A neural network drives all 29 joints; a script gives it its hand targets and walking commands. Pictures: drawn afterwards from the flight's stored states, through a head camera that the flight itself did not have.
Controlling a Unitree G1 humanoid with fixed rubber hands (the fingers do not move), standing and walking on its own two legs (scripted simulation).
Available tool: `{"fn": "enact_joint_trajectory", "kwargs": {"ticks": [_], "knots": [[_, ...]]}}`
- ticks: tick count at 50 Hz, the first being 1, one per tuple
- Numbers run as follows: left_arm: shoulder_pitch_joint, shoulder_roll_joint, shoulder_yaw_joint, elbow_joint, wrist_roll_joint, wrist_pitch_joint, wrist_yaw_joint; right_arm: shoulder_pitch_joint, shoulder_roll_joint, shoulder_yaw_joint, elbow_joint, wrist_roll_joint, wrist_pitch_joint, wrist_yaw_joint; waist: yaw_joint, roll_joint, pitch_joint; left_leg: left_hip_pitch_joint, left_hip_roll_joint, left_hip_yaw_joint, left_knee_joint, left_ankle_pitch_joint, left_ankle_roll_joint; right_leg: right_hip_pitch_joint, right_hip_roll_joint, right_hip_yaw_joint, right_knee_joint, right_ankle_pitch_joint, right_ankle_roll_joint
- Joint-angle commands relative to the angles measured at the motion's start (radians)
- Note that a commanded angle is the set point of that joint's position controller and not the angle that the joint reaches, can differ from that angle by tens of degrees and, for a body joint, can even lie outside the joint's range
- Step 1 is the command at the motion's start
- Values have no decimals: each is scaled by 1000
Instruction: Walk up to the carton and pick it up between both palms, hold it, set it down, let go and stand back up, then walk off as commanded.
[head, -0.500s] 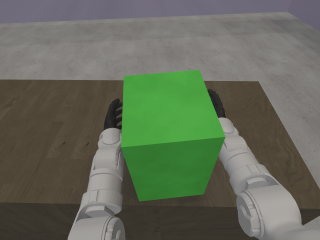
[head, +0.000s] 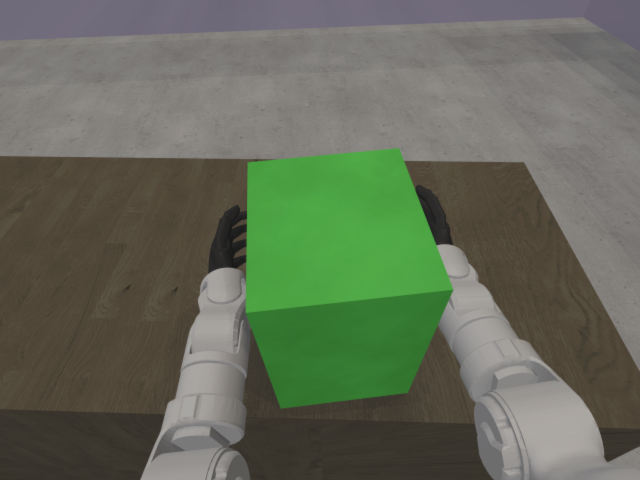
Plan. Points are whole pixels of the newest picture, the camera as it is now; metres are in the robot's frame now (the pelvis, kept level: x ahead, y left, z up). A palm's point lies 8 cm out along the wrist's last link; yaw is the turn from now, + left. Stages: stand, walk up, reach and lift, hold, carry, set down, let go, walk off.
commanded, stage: set down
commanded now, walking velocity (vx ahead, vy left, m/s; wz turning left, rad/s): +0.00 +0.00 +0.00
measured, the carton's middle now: (335, 288) +0.35 +0.02 +0.06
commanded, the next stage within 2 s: none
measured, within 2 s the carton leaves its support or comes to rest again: rests again in 0.90 s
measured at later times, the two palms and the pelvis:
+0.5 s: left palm (229, 276) +0.35 +0.16 +0.08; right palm (437, 255) +0.40 -0.11 +0.08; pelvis +0.00 +0.00 +0.00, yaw +0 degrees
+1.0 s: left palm (229, 292) +0.35 +0.16 +0.05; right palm (431, 263) +0.40 -0.11 +0.06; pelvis +0.00 +0.00 +0.00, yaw +0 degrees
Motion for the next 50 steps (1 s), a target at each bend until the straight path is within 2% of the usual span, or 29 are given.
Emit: {"fn": "enact_joint_trajectory", "kwargs": {"ticks": [1, 5, 8, 11, 16, 18, 19, 22, 29, 34, 37, 39, 41, 44, 46, 50], "knots": [[-558, -643, -376, -182, -4, -109, -113, -609, 652, 312, -321, -54, -83, 108, 35, 42, -580, 108, -60, 58, 31, 529, -23, 238, 49, -21, -65, 403, 37], [-567, -638, -336, -101, 23, -108, -127, -597, 641, 258, -254, -87, -76, 122, 40, 22, -497, 72, -55, 70, -12, 404, -14, 219, 46, -20, -85, 260, 33], [-580, -639, -325, -80, 33, -118, -130, -579, 629, 210, -215, -118, -84, 137, 30, 34, -473, 82, -51, 72, -24, 363, -15, 177, 47, -32, -96, 182, 28], [-604, -629, -309, -42, 50, -127, -129, -569, 619, 155, -172, -150, -90, 154, 27, 44, -445, 62, -48, 80, -45, 268, -14, 140, 44, -34, -110, 88, 22], [-594, -583, -246, 19, 90, -133, -133, -530, 592, 71, -103, -204, -94, 182, 31, 21, -362, 9, -44, 96, -92, 127, 3, 136, 35, -37, -117, 0, 21], [-611, -556, -227, 20, 102, -143, -130, -532, 587, 51, -96, -218, -103, 190, 39, 23, -369, -10, -46, 101, -98, 111, 7, 148, 34, -35, -110, 9, 26], [-579, -543, -213, 35, 112, -144, -130, -521, 582, 49, -89, -226, -103, 193, 53, 19, -355, -10, -45, 106, -98, 127, 9, 154, 33, -35, -109, 21, 26], [-559, -524, -194, 34, 121, -163, -131, -510, 574, 50, -102, -233, -121, 194, 54, 11, -385, -16, -51, 109, -81, 184, 11, 181, 34, -29, -89, 100, 31], [-452, -481, -197, 14, 133, -214, -129, -443, 508, 70, -121, -231, -174, 170, 56, 19, -467, 22, -54, 110, -16, 459, -11, 232, 43, -24, -46, 364, 27], [-382, -442, -183, 21, 143, -227, -130, -397, 446, 83, -98, -223, -199, 154, 57, 20, -445, 19, -55, 114, -4, 524, -16, 254, 40, -21, -33, 480, 29], [-342, -366, -156, -14, 130, -234, -108, -372, 352, 101, -94, -173, -209, 132, 71, 24, -456, 17, -55, 119, 2, 562, -18, 279, 44, -11, -21, 537, 25], [-332, -288, -113, -16, 127, -227, -88, -374, 256, 89, -81, -142, -208, 115, 83, 29, -439, 16, -53, 121, 5, 559, -21, 278, 46, -9, -23, 530, 22], [-318, -222, -94, -48, 101, -219, -61, -367, 153, 89, -80, -105, -205, 92, 81, 38, -444, 32, -51, 122, 12, 565, -23, 265, 53, -11, -31, 508, 14], [-303, -51, -64, -92, 54, -196, 4, -373, -84, 89, -86, -7, -195, 45, 96, 58, -416, 67, -42, 124, 20, 566, -32, 219, 72, -13, -48, 426, -3], [-335, 33, -54, -138, 11, -174, 41, -407, -180, 110, -111, 64, -186, 18, 118, 64, -438, 91, -39, 129, 36, 578, -37, 205, 82, -11, -50, 401, -10], [-449, 48, -111, -158, -93, -149, 82, -509, -202, 130, -138, 146, -160, -10, 113, 47, -451, 89, -34, 129, 48, 475, -39, 117, 90, -3, -54, 264, -17]]}}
